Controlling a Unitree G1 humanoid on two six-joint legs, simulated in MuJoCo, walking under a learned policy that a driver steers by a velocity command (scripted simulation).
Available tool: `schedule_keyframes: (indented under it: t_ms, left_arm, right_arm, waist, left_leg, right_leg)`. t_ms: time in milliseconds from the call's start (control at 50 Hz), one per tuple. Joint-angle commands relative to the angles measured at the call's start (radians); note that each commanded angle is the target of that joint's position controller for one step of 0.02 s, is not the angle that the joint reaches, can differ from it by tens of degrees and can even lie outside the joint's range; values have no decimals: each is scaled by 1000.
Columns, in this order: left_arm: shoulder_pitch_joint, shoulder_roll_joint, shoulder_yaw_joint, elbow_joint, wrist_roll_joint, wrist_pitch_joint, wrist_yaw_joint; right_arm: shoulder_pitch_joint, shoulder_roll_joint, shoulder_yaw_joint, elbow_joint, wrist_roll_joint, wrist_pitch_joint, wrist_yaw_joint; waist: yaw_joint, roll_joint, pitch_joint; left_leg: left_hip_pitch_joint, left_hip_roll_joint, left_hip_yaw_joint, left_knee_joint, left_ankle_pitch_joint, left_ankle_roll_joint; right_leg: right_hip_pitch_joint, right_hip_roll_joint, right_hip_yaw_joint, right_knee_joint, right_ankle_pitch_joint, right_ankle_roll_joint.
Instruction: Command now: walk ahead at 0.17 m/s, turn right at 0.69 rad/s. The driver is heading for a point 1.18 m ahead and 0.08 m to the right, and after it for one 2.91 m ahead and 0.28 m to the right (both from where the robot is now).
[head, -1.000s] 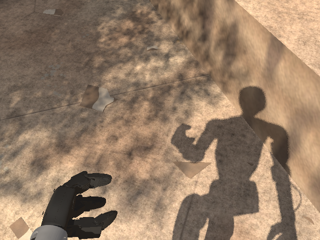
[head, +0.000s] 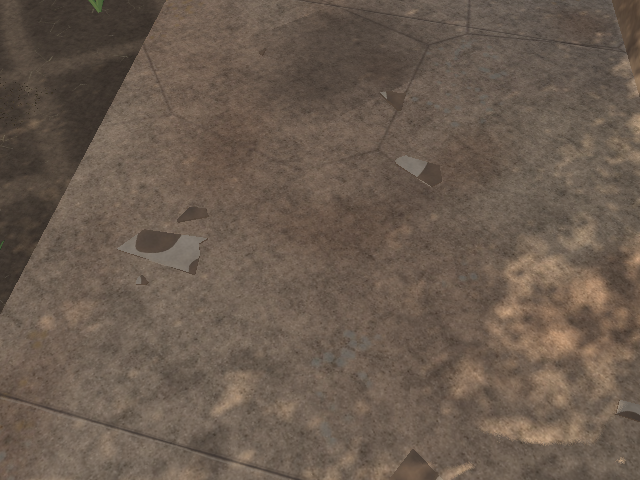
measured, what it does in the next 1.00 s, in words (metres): walks ahead, turning right: left foot, then right foot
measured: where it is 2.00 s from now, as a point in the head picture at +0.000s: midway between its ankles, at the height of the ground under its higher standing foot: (363, 95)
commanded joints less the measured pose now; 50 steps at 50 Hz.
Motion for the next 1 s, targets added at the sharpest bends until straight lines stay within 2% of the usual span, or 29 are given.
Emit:
schedule_keyframes:
  t_ms: [20,80,140,200,220,240,300,380,420,460,480,500,520,540,560,600,620,680,740,800,820,860,880,900,920,940,960,980,1000]
  left_arm:
    - [-75,131,37,-138,-12,6,15]
    - [-38,143,42,-130,-31,18,38]
    - [12,158,47,-127,-40,27,60]
    - [53,144,44,-114,-42,29,63]
    - [136,181,61,-67,10,40,33]
    - [154,163,60,-57,10,44,19]
    - [164,133,50,-56,4,36,3]
    - [138,161,54,-56,6,18,0]
    - [107,161,50,-54,5,11,-4]
    - [100,138,38,-40,1,3,0]
    - [81,103,24,-44,-6,-11,4]
    - [98,23,-1,-55,-24,-28,3]
    - [74,61,-2,-69,-13,-32,15]
    - [1,109,5,-65,12,-24,21]
    - [-24,103,4,-60,30,-26,10]
    - [-19,96,2,-50,47,-20,-16]
    - [-28,88,-2,-47,48,-14,-23]
    - [-113,73,-13,-77,46,-7,-30]
    - [-242,44,-35,-118,39,-10,-40]
    - [-311,16,-57,-135,25,-12,-49]
    - [-312,24,-56,-130,23,-11,-43]
    - [-264,57,-47,-113,28,-9,-24]
    - [-170,89,-35,-88,33,-8,-10]
    - [23,124,-17,-30,33,-7,9]
    - [242,162,5,31,40,-8,31]
    - [336,249,35,54,73,-12,48]
    - [287,242,35,33,64,-9,36]
    - [202,168,30,42,46,-9,32]
    - [148,124,20,55,42,-18,31]
  right_arm:
    - [95,-136,-42,-85,-10,21,-12]
    - [73,-99,-38,-94,-20,18,-25]
    - [-18,-105,-43,-115,0,0,-33]
    - [-76,-102,-46,-113,8,-31,-31]
    - [-68,-89,-22,-92,-69,5,-7]
    - [-72,-85,-26,-94,-70,17,3]
    - [-126,-96,-23,-106,-40,9,14]
    - [-166,-110,-22,-116,-17,-16,21]
    - [-125,-110,-23,-110,-4,-22,19]
    - [-2,-130,-34,-79,-9,-32,5]
    - [137,-181,-50,-52,-22,-43,-9]
    - [270,-267,-71,-42,-41,-46,-20]
    - [307,-306,-95,-12,-35,-37,-10]
    - [299,-237,-85,-10,-30,-37,1]
    - [291,-193,-71,-10,-25,-43,11]
    - [294,-161,-57,15,-17,-53,14]
    - [297,-152,-53,28,-9,-58,15]
    - [330,-134,-46,62,11,-68,23]
    - [340,-114,-38,90,14,-75,29]
    - [375,-136,-39,135,17,-82,22]
    - [376,-146,-39,149,18,-82,21]
    - [386,-185,-42,173,10,-78,10]
    - [385,-204,-45,185,2,-70,0]
    - [367,-216,-46,193,-4,-57,-8]
    - [312,-206,-41,183,-4,-53,-11]
    - [368,-73,-13,144,8,-59,-2]
    - [424,-68,-10,128,42,-59,7]
    - [269,-152,-30,114,27,-53,2]
    - [220,-126,-24,97,25,-53,12]
  waist:
    - [-83,66,-122]
    - [-66,-10,-193]
    - [-15,-73,-200]
    - [26,-115,-189]
    - [65,-94,-161]
    - [71,-110,-144]
    - [94,-137,-111]
    - [89,-103,-84]
    - [54,-87,-78]
    - [-21,-28,-95]
    - [-94,45,-146]
    - [-143,224,-244]
    - [-146,251,-209]
    - [-144,85,-109]
    - [-134,37,-86]
    - [-94,87,-60]
    - [-85,118,-35]
    - [-77,133,7]
    - [-82,116,33]
    - [-87,110,49]
    - [-80,103,42]
    - [-32,142,-32]
    - [25,167,-100]
    - [119,169,-198]
    - [233,139,-288]
    - [178,-99,-423]
    - [114,-200,-539]
    - [118,-51,-332]
    - [79,-25,-187]
  left_leg:
    - [-164,77,-54,-144,67,-4]
    - [-131,92,-29,-333,140,-35]
    - [-177,85,-46,-498,208,-64]
    - [-198,93,-46,-637,290,-69]
    - [-206,124,17,-625,310,-68]
    - [-213,130,24,-657,326,-63]
    - [-182,138,38,-754,326,-50]
    - [-85,121,50,-875,264,-19]
    - [66,104,68,-946,228,8]
    - [333,111,67,-1028,224,48]
    - [546,199,-35,-1050,124,84]
    - [777,406,-329,-1134,-172,147]
    - [781,512,-653,-1203,-384,222]
    - [717,488,-599,-1186,-366,213]
    - [668,424,-487,-1184,-294,188]
    - [574,335,-324,-1234,-184,144]
    - [536,301,-270,-1259,-112,135]
    - [477,252,-152,-1306,198,143]
    - [397,209,-34,-1348,502,147]
    - [381,240,19,-1426,733,133]
    - [421,246,45,-1411,880,128]
    - [527,275,82,-1268,1336,123]
    - [553,296,87,-1124,1480,117]
    - [507,305,76,-895,1501,119]
    - [330,277,82,-609,1295,120]
    - [37,157,110,-208,533,123]
    - [-177,42,32,34,-16,127]
    - [-275,118,12,20,104,144]
    - [-271,156,20,-43,174,142]
  right_leg:
    - [143,-256,540,-288,-269,-111]
    - [133,-192,486,-291,-415,-110]
    - [216,-200,539,-291,-527,-104]
    - [321,-213,537,-269,-511,-77]
    - [332,-196,506,-276,-468,-37]
    - [348,-196,506,-273,-459,-26]
    - [355,-222,540,-284,-460,-44]
    - [339,-258,570,-275,-456,-83]
    - [268,-256,566,-266,-444,-85]
    - [142,-221,519,-187,-407,-54]
    - [14,-178,438,-22,-382,-18]
    - [-153,-66,236,300,-454,33]
    - [-383,-31,130,481,-464,39]
    - [-461,-99,134,596,-383,45]
    - [-462,-118,141,623,-320,55]
    - [-412,-157,122,595,-265,66]
    - [-400,-168,108,581,-242,73]
    - [-409,-182,24,535,-158,88]
    - [-308,-200,-76,344,-41,100]
    - [-129,-188,-136,157,55,58]
    - [-86,-169,-152,124,53,39]
    - [29,-102,-176,104,-38,7]
    - [140,-78,-163,103,-99,-14]
    - [354,-70,-126,95,-156,-33]
    - [633,-160,-31,65,-188,-59]
    - [903,-447,314,30,-578,-94]
    - [969,-632,806,-155,-767,-163]
    - [811,-553,665,-207,-774,-123]
    - [640,-532,516,-251,-619,-107]
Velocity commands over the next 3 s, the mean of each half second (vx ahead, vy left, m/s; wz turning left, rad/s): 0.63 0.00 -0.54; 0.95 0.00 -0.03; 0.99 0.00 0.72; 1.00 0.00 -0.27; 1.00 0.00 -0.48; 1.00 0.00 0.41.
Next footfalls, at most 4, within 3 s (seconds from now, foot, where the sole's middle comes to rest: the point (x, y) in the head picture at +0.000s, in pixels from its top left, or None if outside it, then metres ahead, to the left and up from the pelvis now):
0.48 left None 0.36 0.13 -0.75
0.92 right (412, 353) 0.71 -0.17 -0.75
1.38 left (372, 195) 1.18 -0.09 -0.75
1.84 right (391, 83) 1.66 -0.17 -0.75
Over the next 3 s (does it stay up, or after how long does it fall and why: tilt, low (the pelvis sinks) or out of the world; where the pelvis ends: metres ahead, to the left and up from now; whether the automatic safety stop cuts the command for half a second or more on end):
stays up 2.57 -0.32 0.01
